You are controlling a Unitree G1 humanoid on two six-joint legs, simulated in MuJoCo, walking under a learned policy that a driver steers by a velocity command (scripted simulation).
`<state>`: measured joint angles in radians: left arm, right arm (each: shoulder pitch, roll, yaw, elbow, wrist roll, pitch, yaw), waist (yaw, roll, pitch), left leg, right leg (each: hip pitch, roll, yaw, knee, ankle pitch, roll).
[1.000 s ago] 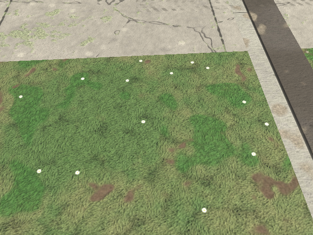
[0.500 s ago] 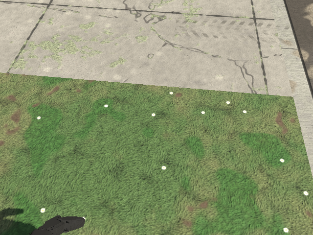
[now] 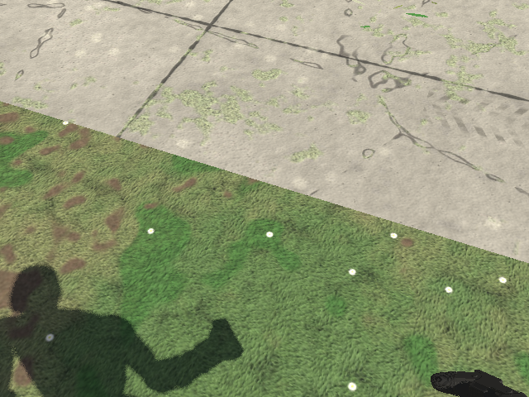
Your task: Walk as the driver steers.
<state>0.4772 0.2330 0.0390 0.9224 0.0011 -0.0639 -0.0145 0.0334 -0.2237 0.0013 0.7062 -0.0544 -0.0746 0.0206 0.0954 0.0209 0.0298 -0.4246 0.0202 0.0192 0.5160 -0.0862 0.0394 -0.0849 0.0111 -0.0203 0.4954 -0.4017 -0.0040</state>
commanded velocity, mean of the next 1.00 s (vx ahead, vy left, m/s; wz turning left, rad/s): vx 0.15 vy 0.00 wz -0.47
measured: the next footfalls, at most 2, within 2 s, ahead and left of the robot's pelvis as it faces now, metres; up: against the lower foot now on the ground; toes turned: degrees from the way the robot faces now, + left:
right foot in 0.44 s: +0.12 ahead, -0.12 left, +0.00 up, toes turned -18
left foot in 0.94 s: +0.27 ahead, +0.01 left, +0.00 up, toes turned -33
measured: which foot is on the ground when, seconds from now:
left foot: down 0.00-0.44, up 0.46-0.92, down 0.94-1.00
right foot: up 0.00-0.42, down 0.44-0.94, up 0.96-1.00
